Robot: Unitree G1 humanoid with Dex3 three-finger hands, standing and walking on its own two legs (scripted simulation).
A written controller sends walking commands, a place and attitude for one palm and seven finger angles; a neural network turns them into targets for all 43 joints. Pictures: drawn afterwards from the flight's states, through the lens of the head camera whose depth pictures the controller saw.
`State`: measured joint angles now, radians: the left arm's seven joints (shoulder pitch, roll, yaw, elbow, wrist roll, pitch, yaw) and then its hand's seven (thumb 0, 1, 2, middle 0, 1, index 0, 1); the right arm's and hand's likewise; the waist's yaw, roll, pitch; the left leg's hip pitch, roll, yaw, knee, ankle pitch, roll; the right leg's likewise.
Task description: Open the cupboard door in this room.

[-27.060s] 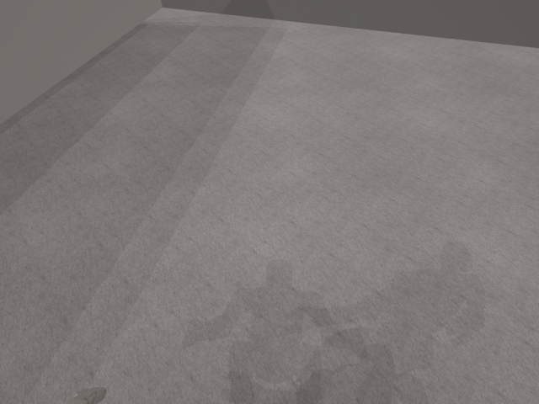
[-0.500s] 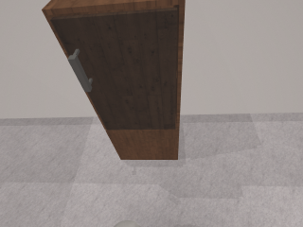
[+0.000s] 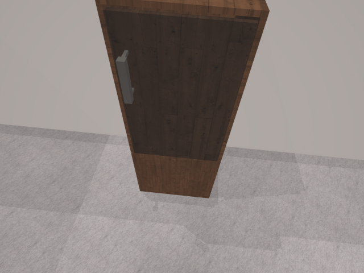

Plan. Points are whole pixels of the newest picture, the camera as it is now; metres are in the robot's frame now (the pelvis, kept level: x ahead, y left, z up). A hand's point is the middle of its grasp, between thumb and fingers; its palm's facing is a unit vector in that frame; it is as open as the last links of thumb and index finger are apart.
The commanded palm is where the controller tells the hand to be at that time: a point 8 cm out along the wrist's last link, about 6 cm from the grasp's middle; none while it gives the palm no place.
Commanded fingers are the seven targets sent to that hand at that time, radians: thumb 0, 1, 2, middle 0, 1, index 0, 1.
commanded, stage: come to a stop and stand still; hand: left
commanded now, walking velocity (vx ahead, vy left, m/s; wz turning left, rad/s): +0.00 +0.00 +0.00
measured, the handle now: (127, 77) +0.59 +0.22 +0.08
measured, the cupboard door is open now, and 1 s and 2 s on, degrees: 0 0 0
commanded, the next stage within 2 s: look again from close up in 0.32 s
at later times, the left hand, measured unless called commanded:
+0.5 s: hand out of the picture +0.03 +0.19 -0.18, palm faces +0.00 -0.98 -0.22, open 7.3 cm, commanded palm none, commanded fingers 0.00 0.90 0.90 -0.20 -0.30 -0.20 -0.30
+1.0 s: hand out of the picture -0.04 +0.18 -0.17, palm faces +0.01 -0.98 -0.19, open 7.4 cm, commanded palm none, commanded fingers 0.00 0.90 0.90 -0.20 -0.30 -0.20 -0.30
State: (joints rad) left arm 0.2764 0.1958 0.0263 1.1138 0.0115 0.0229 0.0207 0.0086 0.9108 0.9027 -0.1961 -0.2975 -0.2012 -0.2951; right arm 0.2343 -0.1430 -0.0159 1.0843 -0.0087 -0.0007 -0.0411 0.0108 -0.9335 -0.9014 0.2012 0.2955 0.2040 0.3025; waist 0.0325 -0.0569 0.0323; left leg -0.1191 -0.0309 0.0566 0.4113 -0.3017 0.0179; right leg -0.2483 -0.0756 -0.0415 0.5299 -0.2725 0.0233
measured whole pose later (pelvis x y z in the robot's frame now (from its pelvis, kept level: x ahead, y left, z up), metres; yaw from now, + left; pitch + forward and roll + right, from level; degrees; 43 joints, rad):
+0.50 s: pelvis +0.01 +0.01 +0.00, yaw +0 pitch +1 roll -1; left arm 0.24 0.16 0.00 1.11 0.01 -0.03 0.06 0.01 0.92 0.90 -0.20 -0.30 -0.20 -0.30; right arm 0.29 -0.14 0.00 1.10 -0.01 -0.01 -0.03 0.01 -0.91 -0.90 0.20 0.30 0.20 0.30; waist -0.02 0.01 0.05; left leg -0.14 0.01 0.05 0.48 -0.35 0.02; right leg -0.22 -0.04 -0.05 0.49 -0.26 0.03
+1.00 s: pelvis -0.04 +0.01 +0.00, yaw -1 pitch -2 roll +0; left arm 0.33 0.14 -0.01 1.09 0.01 0.00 0.03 0.01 0.91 0.90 -0.20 -0.30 -0.20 -0.30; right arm 0.32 -0.15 0.01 1.07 -0.01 -0.01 -0.03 0.01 -0.91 -0.90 0.20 0.30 0.20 0.30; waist 0.00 0.01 0.01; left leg -0.15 -0.01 0.07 0.47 -0.29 0.03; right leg -0.24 -0.05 -0.03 0.49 -0.22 0.02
